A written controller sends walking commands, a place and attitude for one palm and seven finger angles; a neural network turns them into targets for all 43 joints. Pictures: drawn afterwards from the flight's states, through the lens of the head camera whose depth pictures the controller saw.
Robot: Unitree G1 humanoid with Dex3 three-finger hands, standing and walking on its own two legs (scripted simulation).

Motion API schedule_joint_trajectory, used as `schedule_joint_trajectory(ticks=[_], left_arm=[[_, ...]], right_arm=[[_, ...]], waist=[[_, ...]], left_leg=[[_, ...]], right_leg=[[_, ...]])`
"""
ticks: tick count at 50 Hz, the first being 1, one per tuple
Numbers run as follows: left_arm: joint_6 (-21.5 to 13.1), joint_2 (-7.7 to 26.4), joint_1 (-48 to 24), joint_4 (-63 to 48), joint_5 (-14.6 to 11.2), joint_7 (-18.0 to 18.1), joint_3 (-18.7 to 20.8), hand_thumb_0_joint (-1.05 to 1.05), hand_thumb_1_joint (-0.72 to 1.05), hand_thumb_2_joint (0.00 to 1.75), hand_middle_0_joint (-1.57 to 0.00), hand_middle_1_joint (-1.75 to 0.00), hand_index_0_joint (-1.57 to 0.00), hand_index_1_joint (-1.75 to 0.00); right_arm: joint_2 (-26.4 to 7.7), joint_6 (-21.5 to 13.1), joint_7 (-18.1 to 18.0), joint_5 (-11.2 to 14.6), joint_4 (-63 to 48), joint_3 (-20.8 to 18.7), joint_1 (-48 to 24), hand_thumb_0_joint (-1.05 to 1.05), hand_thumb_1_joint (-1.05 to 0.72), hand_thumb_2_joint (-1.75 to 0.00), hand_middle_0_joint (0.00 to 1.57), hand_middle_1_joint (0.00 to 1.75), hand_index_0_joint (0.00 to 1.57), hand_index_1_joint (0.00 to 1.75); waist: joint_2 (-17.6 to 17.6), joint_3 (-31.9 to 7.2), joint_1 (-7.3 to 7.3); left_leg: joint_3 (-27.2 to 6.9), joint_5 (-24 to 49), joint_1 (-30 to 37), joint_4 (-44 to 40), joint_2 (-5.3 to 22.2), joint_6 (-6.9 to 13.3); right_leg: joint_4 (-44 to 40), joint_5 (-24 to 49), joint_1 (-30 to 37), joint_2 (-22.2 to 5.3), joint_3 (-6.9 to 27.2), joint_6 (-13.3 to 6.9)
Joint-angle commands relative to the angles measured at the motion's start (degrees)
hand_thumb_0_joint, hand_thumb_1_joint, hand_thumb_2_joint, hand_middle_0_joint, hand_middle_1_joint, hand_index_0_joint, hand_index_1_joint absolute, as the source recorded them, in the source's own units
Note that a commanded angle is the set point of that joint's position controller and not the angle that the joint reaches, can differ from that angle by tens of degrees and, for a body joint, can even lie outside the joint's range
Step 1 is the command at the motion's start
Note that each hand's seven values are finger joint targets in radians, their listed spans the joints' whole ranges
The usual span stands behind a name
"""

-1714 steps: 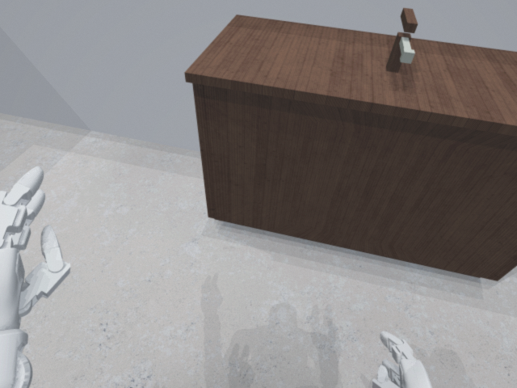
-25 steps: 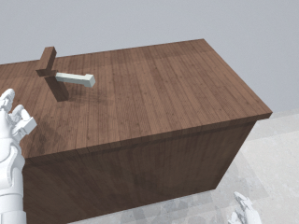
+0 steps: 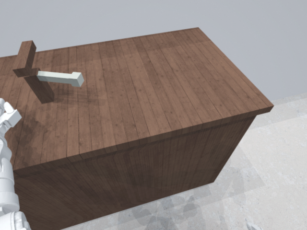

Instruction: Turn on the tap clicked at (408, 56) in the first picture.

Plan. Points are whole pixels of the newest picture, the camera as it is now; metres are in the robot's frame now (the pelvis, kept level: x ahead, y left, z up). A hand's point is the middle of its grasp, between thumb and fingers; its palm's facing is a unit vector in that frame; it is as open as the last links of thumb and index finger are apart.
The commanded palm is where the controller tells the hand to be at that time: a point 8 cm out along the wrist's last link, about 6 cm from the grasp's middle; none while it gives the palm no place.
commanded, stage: reach beside the lever's end, fingers flat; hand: left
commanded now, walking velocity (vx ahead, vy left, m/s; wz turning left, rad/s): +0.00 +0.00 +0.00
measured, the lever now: (76, 79) +0.47 +0.23 +0.15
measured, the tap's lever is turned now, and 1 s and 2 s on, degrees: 65 65 65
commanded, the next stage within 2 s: push the lever round in 0.32 s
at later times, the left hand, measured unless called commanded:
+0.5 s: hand (15, 120) +0.34 +0.34 +0.13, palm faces +0.52 -0.85 -0.08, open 7.8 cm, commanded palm +0.30 +0.37 +0.13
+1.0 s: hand (31, 116) +0.35 +0.31 +0.13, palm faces +0.52 -0.85 -0.09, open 7.8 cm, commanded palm +0.30 +0.34 +0.13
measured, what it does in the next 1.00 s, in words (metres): stands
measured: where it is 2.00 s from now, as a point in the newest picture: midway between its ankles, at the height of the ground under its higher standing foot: outside the picture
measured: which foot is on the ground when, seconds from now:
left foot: down 0.00-1.00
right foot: down 0.00-1.00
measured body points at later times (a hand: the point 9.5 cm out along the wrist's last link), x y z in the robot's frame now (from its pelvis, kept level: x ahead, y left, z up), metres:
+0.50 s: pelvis +0.01 +0.01 +0.00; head +0.02 +0.00 +0.45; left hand +0.31 +0.38 +0.14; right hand +0.15 -0.24 -0.10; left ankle +0.02 +0.13 -0.73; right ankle -0.02 -0.09 -0.73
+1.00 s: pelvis +0.00 -0.01 +0.00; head +0.01 -0.03 +0.45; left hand +0.32 +0.35 +0.14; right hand +0.13 -0.27 -0.11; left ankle +0.02 +0.13 -0.73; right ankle -0.02 -0.09 -0.73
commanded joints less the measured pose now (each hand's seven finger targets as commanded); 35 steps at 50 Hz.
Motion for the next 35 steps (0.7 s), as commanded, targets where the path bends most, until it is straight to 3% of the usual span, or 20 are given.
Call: schedule_joint_trajectory(ticks=[1, 3, 5, 6, 7, 11, 12, 14, 17, 20, 21, 27, 28, 30, 35], left_arm=[[-4.65, 19.63, -13.71, -12.78, -0.47, -0.24, 4.23, 0.00, 0.90, 0.90, -0.15, -0.15, -0.15, -0.15], [-4.52, 19.93, -13.26, -14.11, -0.84, -0.08, 4.98, 0.00, 0.90, 0.90, -0.15, -0.15, -0.15, -0.15], [-4.37, 19.31, -12.29, -15.09, -0.91, 0.08, 4.79, 0.00, 0.90, 0.90, -0.15, -0.15, -0.15, -0.15], [-4.90, 20.20, -13.68, -16.99, -0.36, 0.54, 5.35, 0.00, 0.90, 0.90, -0.15, -0.15, -0.15, -0.15], [-4.92, 20.30, -12.54, -17.67, -0.32, 0.79, 5.70, 0.00, 0.90, 0.90, -0.15, -0.15, -0.15, -0.15], [-5.23, 18.78, -11.45, -20.24, -0.42, 0.98, 4.93, 0.00, 0.90, 0.90, -0.15, -0.15, -0.15, -0.15], [-5.20, 16.84, -12.59, -21.16, -0.61, 0.77, 3.07, 0.00, 0.90, 0.90, -0.15, -0.15, -0.15, -0.15], [-4.81, 14.24, -13.37, -22.21, -1.11, 0.43, 0.71, 0.00, 0.90, 0.90, -0.15, -0.15, -0.15, -0.15], [-3.79, 13.19, -11.32, -23.45, -1.36, 0.66, 0.55, 0.00, 0.90, 0.90, -0.15, -0.15, -0.15, -0.15], [-2.27, 12.23, -11.24, -22.51, -1.59, 1.01, -0.23, 0.00, 0.90, 0.90, -0.15, -0.15, -0.15, -0.15], [-2.19, 13.94, -11.99, -22.54, -1.09, 1.61, 1.18, 0.00, 0.90, 0.90, -0.15, -0.15, -0.15, -0.15], [-2.35, 10.78, -14.59, -23.80, -0.47, 3.18, -2.11, 0.00, 0.90, 0.90, -0.15, -0.15, -0.15, -0.15], [-2.57, 12.68, -14.51, -24.47, -0.38, 3.47, -0.45, 0.00, 0.90, 0.90, -0.15, -0.15, -0.15, -0.15], [-2.39, 10.71, -14.17, -24.17, -0.41, 3.54, -2.27, 0.00, 0.90, 0.90, -0.15, -0.15, -0.15, -0.15], [-1.51, 10.39, -14.40, -22.89, -0.34, 4.02, -2.70, 0.00, 0.90, 0.90, -0.15, -0.15, -0.15, -0.15]], right_arm=[[-8.32, -2.12, -0.11, 0.13, -7.95, -2.79, -1.30, 0.00, -0.90, -0.90, 0.20, 0.30, 0.20, 0.30], [-8.24, -1.86, 0.00, 0.03, -8.30, -3.03, -1.05, 0.00, -0.90, -0.90, 0.20, 0.30, 0.20, 0.30], [-8.08, -1.62, 0.06, 0.07, -8.66, -2.83, -1.59, 0.00, -0.90, -0.90, 0.20, 0.30, 0.20, 0.30], [-8.05, -1.45, 0.02, -0.07, -8.39, -2.83, -1.80, 0.00, -0.90, -0.90, 0.20, 0.30, 0.20, 0.30], [-7.93, -1.38, 0.06, -0.21, -8.70, -2.95, -1.63, 0.00, -0.90, -0.90, 0.20, 0.30, 0.20, 0.30], [-7.62, -1.32, -0.03, -0.19, -8.62, -2.74, -2.62, 0.00, -0.90, -0.90, 0.20, 0.30, 0.20, 0.30], [-7.47, -1.36, -0.12, -0.19, -8.63, -2.70, -2.80, 0.00, -0.90, -0.90, 0.20, 0.30, 0.20, 0.30], [-7.40, -1.68, -0.29, -0.04, -8.61, -2.64, -3.46, 0.00, -0.90, -0.90, 0.20, 0.30, 0.20, 0.30], [-7.35, -1.89, -0.49, 0.03, -8.58, -2.77, -3.78, 0.00, -0.90, -0.90, 0.20, 0.30, 0.20, 0.30], [-7.33, -1.90, -0.65, 0.26, -8.58, -2.53, -4.63, 0.00, -0.90, -0.90, 0.20, 0.30, 0.20, 0.30], [-7.38, -1.75, -0.75, 0.33, -8.25, -2.39, -4.87, 0.00, -0.90, -0.90, 0.20, 0.30, 0.20, 0.30], [-6.79, -1.91, -0.54, 0.16, -8.58, -2.07, -6.01, 0.00, -0.90, -0.90, 0.20, 0.30, 0.20, 0.30], [-6.99, -1.87, -0.52, 0.04, -8.59, -2.23, -5.96, 0.00, -0.90, -0.90, 0.20, 0.30, 0.20, 0.30], [-6.72, -1.84, -0.44, 0.18, -8.88, -1.98, -6.56, 0.00, -0.90, -0.90, 0.20, 0.30, 0.20, 0.30], [-6.63, -1.45, -0.40, 0.29, -9.05, -1.77, -6.93, 0.00, -0.90, -0.90, 0.20, 0.30, 0.20, 0.30]], waist=[[3.43, -14.80, 1.90], [1.60, -15.46, 1.83], [2.62, -13.98, 1.83], [4.55, -14.42, 1.82], [4.04, -15.01, 2.12], [4.94, -13.71, 1.62], [5.86, -13.74, 1.25], [5.56, -12.93, 0.78], [4.69, -14.06, 1.42], [2.68, -11.85, 1.25], [2.88, -11.39, 1.39], [3.24, -12.16, 1.21], [2.94, -13.58, 1.48], [2.76, -12.90, 1.21], [2.98, -12.16, 1.42]], left_leg=[[-1.24, 14.01, 9.95, -3.12, -0.75, 2.60], [-1.07, 14.71, 9.92, -3.15, -0.79, 2.61], [-1.00, 14.56, 9.64, -3.33, -0.79, 2.57], [-1.11, 15.73, 10.49, -3.15, -0.65, 2.59], [-1.35, 15.98, 10.67, -3.49, -0.61, 2.50], [-1.35, 16.46, 11.65, -3.33, -0.32, 2.50], [-1.64, 16.24, 12.35, -3.61, -0.36, 2.32], [-2.09, 15.14, 13.29, -3.98, -0.28, 2.18], [-2.25, 16.84, 14.51, -3.97, -0.29, 2.10], [-2.50, 14.37, 13.20, -4.59, -0.32, 1.96], [-2.58, 14.42, 13.15, -4.73, -0.21, 1.98], [-2.33, 12.76, 13.67, -4.76, -0.46, 1.94], [-2.27, 13.65, 13.86, -4.53, -0.48, 1.90], [-2.02, 13.39, 13.53, -4.49, -0.49, 1.90], [-1.56, 11.96, 12.41, -4.63, -0.75, 2.03]], right_leg=[[-5.01, 17.42, 4.08, -1.32, 1.70, 1.73], [-4.93, 18.62, 4.82, -1.23, 1.64, 2.03], [-4.99, 18.16, 4.21, -1.18, 1.58, 1.99], [-4.83, 18.62, 4.25, -1.28, 1.65, 1.79], [-4.72, 18.32, 4.60, -1.09, 1.47, 1.73], [-4.91, 17.98, 3.86, -1.00, 1.39, 1.60], [-4.88, 17.27, 3.16, -0.98, 1.25, 1.52], [-5.20, 15.65, 2.01, -0.90, 0.99, 1.39], [-5.38, 16.85, 2.84, -1.01, 0.96, 1.36], [-5.71, 15.24, 2.24, -1.07, 0.72, 1.39], [-5.82, 15.24, 2.46, -1.21, 0.70, 1.30], [-5.90, 14.36, 2.52, -1.34, 1.02, 1.27], [-5.66, 15.22, 3.44, -1.32, 1.06, 1.21], [-5.58, 15.26, 3.30, -1.38, 0.99, 1.33], [-6.03, 15.07, 3.75, -1.54, 1.30, 1.43]])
